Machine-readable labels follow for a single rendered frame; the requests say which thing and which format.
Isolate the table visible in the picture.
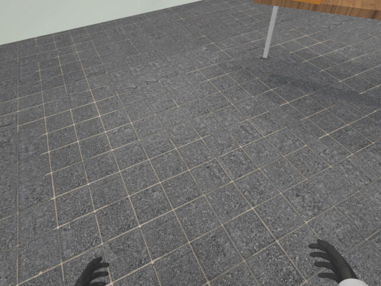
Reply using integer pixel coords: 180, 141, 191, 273
253, 0, 381, 58

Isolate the right robot hand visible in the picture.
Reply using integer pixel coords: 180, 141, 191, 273
308, 239, 358, 284

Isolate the left robot hand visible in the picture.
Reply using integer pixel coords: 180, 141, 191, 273
74, 257, 110, 286

